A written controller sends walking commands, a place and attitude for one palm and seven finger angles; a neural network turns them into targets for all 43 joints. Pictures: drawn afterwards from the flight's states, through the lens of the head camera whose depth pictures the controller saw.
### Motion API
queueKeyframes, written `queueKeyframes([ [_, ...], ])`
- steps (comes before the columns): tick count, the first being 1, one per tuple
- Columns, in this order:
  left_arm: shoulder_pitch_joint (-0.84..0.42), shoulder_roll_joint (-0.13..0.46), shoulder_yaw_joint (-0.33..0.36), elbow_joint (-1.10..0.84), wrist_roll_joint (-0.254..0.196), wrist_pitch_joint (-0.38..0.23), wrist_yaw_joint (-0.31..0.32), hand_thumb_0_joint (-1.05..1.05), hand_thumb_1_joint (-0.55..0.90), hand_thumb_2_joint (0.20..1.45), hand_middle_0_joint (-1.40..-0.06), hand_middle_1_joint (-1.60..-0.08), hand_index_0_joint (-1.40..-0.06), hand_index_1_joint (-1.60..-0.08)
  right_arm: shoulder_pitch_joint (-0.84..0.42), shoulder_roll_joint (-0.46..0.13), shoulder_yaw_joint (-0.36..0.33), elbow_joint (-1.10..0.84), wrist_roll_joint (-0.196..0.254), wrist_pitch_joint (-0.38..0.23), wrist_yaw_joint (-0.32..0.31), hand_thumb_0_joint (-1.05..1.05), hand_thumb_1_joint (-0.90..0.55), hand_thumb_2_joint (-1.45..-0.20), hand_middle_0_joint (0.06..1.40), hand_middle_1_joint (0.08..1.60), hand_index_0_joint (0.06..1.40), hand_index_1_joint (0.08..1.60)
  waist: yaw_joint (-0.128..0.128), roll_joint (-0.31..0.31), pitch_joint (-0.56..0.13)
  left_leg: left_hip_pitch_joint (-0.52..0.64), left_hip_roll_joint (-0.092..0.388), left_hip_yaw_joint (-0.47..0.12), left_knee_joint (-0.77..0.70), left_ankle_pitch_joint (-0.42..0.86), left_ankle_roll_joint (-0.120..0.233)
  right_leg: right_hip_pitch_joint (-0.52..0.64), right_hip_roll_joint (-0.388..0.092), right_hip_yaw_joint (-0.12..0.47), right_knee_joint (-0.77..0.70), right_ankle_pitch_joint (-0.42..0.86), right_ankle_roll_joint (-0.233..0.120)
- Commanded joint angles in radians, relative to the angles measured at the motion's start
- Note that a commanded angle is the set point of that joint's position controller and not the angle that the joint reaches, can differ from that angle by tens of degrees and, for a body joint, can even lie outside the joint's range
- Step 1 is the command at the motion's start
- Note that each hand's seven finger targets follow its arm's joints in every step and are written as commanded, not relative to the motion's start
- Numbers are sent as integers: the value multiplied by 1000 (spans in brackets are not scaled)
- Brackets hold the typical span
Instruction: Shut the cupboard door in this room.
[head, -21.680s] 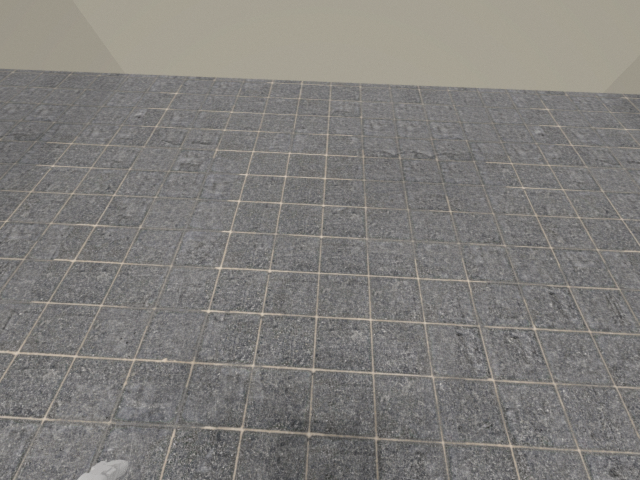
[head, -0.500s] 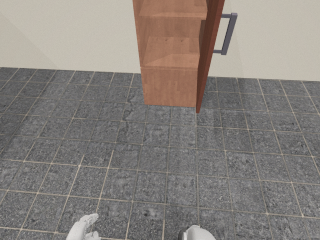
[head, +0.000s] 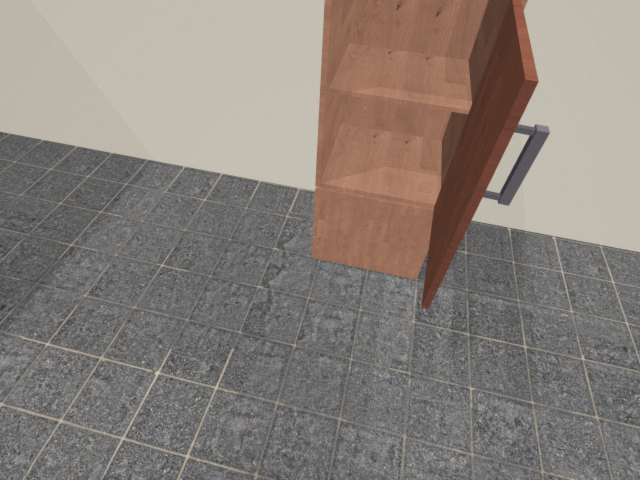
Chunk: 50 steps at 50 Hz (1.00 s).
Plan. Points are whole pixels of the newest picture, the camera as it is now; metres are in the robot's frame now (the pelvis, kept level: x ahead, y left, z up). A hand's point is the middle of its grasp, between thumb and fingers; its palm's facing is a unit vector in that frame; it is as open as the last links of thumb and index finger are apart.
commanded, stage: stand and wait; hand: left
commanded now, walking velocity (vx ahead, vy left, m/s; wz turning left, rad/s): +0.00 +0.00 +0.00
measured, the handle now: (509, 165) +0.63 -0.27 +0.07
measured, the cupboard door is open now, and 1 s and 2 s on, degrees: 87 87 87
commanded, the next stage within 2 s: turn or walk to find it in 1.34 s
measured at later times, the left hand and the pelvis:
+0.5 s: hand out of the picture +0.03 +0.20 -0.17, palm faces +0.01 -0.98 -0.19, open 7.3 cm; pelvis +0.03 +0.02 +0.01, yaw -1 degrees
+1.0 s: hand out of the picture -0.01 +0.16 -0.17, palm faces +0.03 -0.99 -0.14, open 7.3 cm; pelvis +0.03 +0.02 +0.01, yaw -1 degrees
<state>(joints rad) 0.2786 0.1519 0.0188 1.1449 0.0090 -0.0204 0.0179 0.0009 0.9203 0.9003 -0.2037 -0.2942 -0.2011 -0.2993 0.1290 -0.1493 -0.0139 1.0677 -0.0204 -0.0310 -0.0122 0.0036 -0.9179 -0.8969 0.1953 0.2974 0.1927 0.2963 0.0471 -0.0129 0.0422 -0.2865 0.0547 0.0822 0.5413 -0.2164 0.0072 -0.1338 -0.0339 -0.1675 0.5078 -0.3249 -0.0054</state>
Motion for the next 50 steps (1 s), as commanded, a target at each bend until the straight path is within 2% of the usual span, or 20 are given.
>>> queueKeyframes([
  [1,80,66,-1,-14,-4,3,7,0,900,900,-200,-300,-200,-300,72,-128,-13,11,14,1,-22,0,-900,-900,200,300,200,300,-21,208,-9,97,183,-178,-238,298,61,-37,-73,71,-62,26,33],
  [3,105,66,-7,2,0,-1,8,0,900,900,-200,-300,-200,-300,67,-104,-9,11,15,1,-23,0,-900,-900,200,300,200,300,-23,114,-7,125,128,-123,-200,267,34,-33,-97,95,-156,126,25],
  [4,104,67,-7,7,2,-6,10,0,900,900,-200,-300,-200,-300,79,-89,-11,16,15,0,-23,0,-900,-900,200,300,200,300,-36,53,-13,158,105,-97,-172,278,16,-44,-107,111,-181,186,20],
  [5,94,70,-7,5,1,-10,12,0,900,900,-200,-300,-200,-300,104,-85,-11,24,14,-2,-23,0,-900,-900,200,300,200,300,-49,31,-32,180,98,-87,-161,306,9,-36,-116,114,-182,231,12],
  [6,84,77,-6,1,1,-11,13,0,900,900,-200,-300,-200,-300,116,-88,-12,31,14,-2,-23,0,-900,-900,200,300,200,300,-52,16,-30,183,100,-88,-162,328,7,-28,-117,105,-177,241,12],
  [8,93,69,-6,1,-1,-11,16,0,900,900,-200,-300,-200,-300,130,-85,-9,37,13,-6,-25,0,-900,-900,200,300,200,300,-51,19,-47,201,98,-86,-167,356,11,-17,-117,104,-174,250,14],
  [13,103,63,-3,-1,0,-2,21,0,900,900,-200,-300,-200,-300,139,-83,-7,47,13,-5,-27,0,-900,-900,200,300,200,300,-45,19,-10,187,92,-86,-189,346,15,-9,-119,100,-176,225,15],
  [18,104,74,-4,-5,-1,3,24,0,900,900,-200,-300,-200,-300,162,-88,-3,56,13,-5,-26,0,-900,-900,200,300,200,300,-40,18,-4,182,86,-89,-196,350,18,10,-125,93,-175,220,14],
  [22,98,81,-4,-10,-4,9,26,0,900,900,-200,-300,-200,-300,182,-87,0,69,15,0,-24,0,-900,-900,200,300,200,300,-36,8,33,153,81,-92,-211,294,17,12,-125,91,-185,179,12],
  [26,100,84,-4,-16,-5,9,27,0,900,900,-200,-300,-200,-300,203,-83,-1,78,15,2,-23,0,-900,-900,200,300,200,300,-35,0,37,144,74,-93,-209,274,18,21,-125,89,-189,180,8],
  [39,121,59,-4,-13,-3,10,30,0,900,900,-200,-300,-200,-300,241,-45,-6,97,18,6,-23,0,-900,-900,200,300,200,300,-46,2,65,120,64,-88,-223,158,21,-18,-118,93,-193,129,5],
  [50,151,42,-9,-1,0,4,31,0,900,900,-200,-300,-200,-300,230,-45,-7,93,19,6,-25,0,-900,-900,200,300,200,300,-51,14,73,138,62,-85,-210,152,22,-47,-114,103,-203,133,3],
])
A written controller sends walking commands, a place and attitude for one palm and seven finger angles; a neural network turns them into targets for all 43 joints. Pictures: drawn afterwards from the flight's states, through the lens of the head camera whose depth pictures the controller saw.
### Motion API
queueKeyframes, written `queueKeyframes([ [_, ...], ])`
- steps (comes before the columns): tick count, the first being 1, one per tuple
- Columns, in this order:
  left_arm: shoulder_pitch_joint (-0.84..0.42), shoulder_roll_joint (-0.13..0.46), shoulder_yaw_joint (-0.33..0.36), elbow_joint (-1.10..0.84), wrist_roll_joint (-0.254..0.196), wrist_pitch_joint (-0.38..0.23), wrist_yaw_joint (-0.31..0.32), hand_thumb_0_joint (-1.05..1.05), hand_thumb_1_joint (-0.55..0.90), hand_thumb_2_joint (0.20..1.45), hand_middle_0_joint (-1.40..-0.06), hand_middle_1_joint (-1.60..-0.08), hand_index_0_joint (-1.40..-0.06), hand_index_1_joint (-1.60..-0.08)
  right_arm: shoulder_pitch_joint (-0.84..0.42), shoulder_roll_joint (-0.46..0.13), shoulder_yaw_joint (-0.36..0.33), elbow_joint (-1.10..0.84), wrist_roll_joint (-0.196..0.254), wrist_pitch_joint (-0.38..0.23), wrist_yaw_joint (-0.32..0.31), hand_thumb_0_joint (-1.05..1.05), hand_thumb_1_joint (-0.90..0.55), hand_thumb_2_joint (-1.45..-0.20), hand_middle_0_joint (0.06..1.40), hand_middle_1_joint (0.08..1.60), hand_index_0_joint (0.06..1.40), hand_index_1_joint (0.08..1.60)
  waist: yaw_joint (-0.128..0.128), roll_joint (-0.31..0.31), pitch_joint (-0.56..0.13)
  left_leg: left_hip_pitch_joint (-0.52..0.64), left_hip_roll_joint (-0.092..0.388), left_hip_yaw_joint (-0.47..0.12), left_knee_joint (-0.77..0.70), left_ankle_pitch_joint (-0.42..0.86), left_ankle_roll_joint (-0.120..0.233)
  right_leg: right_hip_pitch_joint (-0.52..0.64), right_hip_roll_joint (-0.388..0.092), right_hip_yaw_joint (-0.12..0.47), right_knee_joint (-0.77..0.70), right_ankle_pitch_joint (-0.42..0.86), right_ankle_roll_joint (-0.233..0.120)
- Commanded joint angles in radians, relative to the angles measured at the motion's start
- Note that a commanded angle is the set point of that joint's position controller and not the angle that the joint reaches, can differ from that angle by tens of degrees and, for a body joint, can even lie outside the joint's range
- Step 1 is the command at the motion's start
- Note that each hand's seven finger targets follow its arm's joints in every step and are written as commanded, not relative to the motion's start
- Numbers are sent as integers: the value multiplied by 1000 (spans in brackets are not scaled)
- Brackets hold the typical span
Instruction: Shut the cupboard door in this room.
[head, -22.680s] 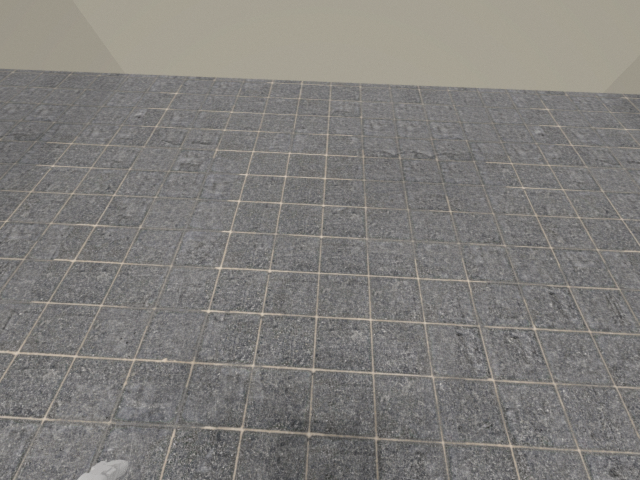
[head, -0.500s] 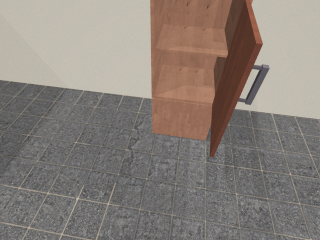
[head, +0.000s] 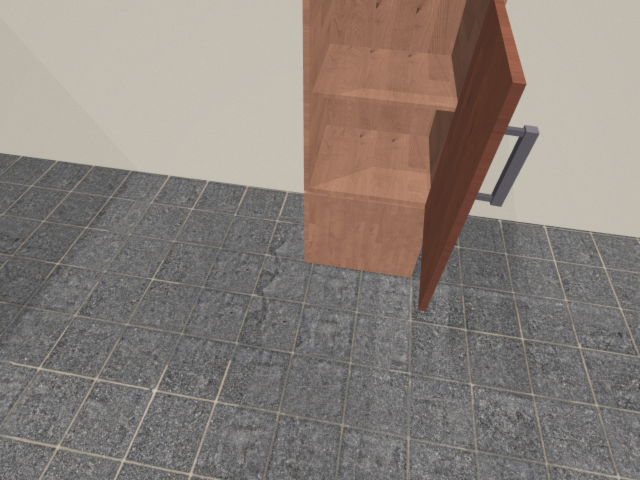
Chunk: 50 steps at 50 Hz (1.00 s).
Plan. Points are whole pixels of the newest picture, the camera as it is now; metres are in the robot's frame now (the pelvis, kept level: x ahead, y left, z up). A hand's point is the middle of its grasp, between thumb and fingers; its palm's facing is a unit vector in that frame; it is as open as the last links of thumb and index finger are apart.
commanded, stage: stand and wait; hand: left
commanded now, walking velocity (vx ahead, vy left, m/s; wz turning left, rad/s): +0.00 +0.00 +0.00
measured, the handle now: (500, 167) +0.61 -0.27 +0.06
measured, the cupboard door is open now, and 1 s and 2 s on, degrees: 87 87 87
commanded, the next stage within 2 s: turn or walk to find it in 0.34 s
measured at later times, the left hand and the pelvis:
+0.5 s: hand out of the picture -0.02 +0.16 -0.18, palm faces +0.06 -0.98 -0.19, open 7.3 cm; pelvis +0.00 -0.01 +0.00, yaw +2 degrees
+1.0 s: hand out of the picture +0.06 +0.21 -0.17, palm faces +0.21 -0.95 -0.24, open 7.3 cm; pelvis -0.02 -0.01 -0.01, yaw +13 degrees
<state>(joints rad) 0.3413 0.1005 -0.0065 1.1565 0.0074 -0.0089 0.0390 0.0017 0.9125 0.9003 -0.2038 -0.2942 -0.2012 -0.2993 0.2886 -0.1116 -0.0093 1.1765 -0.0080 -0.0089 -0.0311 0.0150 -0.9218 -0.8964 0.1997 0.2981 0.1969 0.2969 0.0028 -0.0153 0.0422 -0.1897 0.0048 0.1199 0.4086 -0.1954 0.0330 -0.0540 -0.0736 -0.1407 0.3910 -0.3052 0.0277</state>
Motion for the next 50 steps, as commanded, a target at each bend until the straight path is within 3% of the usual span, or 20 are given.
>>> queueKeyframes([
  [1,93,93,16,-12,3,-8,10,0,900,900,-200,-300,-200,-300,70,-83,-14,-19,7,-15,-6,0,-900,-900,200,300,200,300,-5,10,62,46,114,-125,-74,138,-2,-123,-75,76,-88,117,-29],
  [6,96,93,15,-9,3,-8,9,0,900,900,-200,-300,-200,-300,63,-91,-14,-26,7,-14,-5,0,-900,-900,200,300,200,300,-5,11,75,41,113,-125,-79,100,-4,-137,-73,80,-94,96,-30],
  [17,76,118,21,-21,3,-12,8,0,900,900,-200,-300,-200,-300,55,-108,-16,-28,6,-19,-5,0,-900,-900,200,300,200,300,-4,-2,51,43,116,-126,-68,157,-3,-107,-75,78,-89,137,-35],
  [25,37,150,53,-78,2,13,12,0,900,900,-200,-300,-200,-300,20,-126,-33,-77,-1,8,4,0,-900,-900,200,300,200,300,5,21,40,-97,116,-167,27,174,4,-100,-95,31,28,82,-38],
  [28,20,180,70,-108,7,16,11,0,900,900,-200,-300,-200,-300,3,-124,-41,-111,-4,15,11,0,-900,-900,200,300,200,300,8,-50,31,-186,88,-139,123,140,-7,-75,-161,57,29,103,-71],
  [30,-9,214,83,-133,11,18,11,0,900,900,-200,-300,-200,-300,0,-118,-49,-133,-6,22,15,0,-900,-900,200,300,200,300,4,-114,22,-212,65,-90,239,83,-23,-87,-246,93,11,138,-118],
  [32,-47,229,89,-160,16,18,10,0,900,900,-200,-300,-200,-300,-24,-118,-55,-163,-8,29,19,0,-900,-900,200,300,200,300,1,-136,43,-226,64,-66,344,-71,-38,-131,-308,97,9,222,-155],
  [33,-67,234,91,-171,19,18,8,0,900,900,-200,-300,-200,-300,-32,-119,-58,-176,-9,31,22,0,-900,-900,200,300,200,300,-4,-118,46,-217,70,-57,348,-123,-44,-147,-320,81,36,280,-161],
  [34,-93,247,93,-182,21,19,7,0,900,900,-200,-300,-200,-300,-22,-123,-60,-184,-7,31,26,0,-900,-900,200,300,200,300,-16,-102,49,-189,82,-58,313,-99,-45,-170,-313,45,79,286,-147],
  [35,-105,247,98,-192,19,21,3,0,900,900,-200,-300,-200,-300,3,-135,-64,-187,-9,27,28,0,-900,-900,200,300,200,300,-29,-33,28,-129,100,-91,226,56,-31,-201,-262,-7,170,251,-104],
  [36,-105,217,96,-206,9,26,-2,0,900,900,-200,-300,-200,-300,35,-181,-69,-192,-14,19,27,0,-900,-900,200,300,200,300,-44,148,10,-78,171,-268,93,280,24,-267,-143,-68,331,124,-30],
  [37,-122,180,86,-230,0,30,-2,0,900,900,-200,-300,-200,-300,101,-247,-85,-183,-20,12,17,0,-900,-900,200,300,200,300,-76,366,-26,12,303,-582,-73,455,121,-388,3,-59,589,-272,23],
  [38,-151,185,81,-240,8,38,3,0,900,900,-200,-300,-200,-300,133,-275,-91,-161,-15,13,4,0,-900,-900,200,300,200,300,-81,306,-72,54,341,-645,-118,376,150,-444,14,80,743,-365,12],
  [39,-161,184,83,-243,7,36,1,0,900,900,-200,-300,-200,-300,91,-274,-93,-174,-13,12,1,0,-900,-900,200,300,200,300,-59,220,-90,69,337,-617,-109,242,171,-497,-8,134,793,-310,9],
  [40,-180,185,83,-240,10,31,-5,0,900,900,-200,-300,-200,-300,41,-258,-89,-194,-14,10,2,0,-900,-900,200,300,200,300,-47,171,-88,45,303,-562,-101,178,174,-504,-17,151,795,-244,11],
  [41,-177,183,83,-238,11,27,-11,0,900,900,-200,-300,-200,-300,7,-242,-84,-212,-15,5,2,0,-900,-900,200,300,200,300,-30,106,-99,34,281,-515,-95,160,170,-495,-18,151,779,-197,15],
  [42,-173,178,81,-237,10,27,-14,0,900,900,-200,-300,-200,-300,-15,-242,-84,-222,-16,3,2,0,-900,-900,200,300,200,300,-25,77,-104,23,263,-479,-98,156,163,-477,-16,149,751,-175,19],
  [45,-181,175,80,-250,8,33,-18,0,900,900,-200,-300,-200,-300,-30,-255,-87,-233,-16,5,7,0,-900,-900,200,300,200,300,-27,94,-114,34,227,-443,-103,164,153,-446,2,138,643,-157,30],
  [50,-195,178,78,-286,7,37,-17,0,900,900,-200,-300,-200,-300,-47,-279,-103,-258,-19,21,19,0,-900,-900,200,300,200,300,-37,147,-122,14,210,-471,-104,108,148,-379,32,128,485,-160,31],
])
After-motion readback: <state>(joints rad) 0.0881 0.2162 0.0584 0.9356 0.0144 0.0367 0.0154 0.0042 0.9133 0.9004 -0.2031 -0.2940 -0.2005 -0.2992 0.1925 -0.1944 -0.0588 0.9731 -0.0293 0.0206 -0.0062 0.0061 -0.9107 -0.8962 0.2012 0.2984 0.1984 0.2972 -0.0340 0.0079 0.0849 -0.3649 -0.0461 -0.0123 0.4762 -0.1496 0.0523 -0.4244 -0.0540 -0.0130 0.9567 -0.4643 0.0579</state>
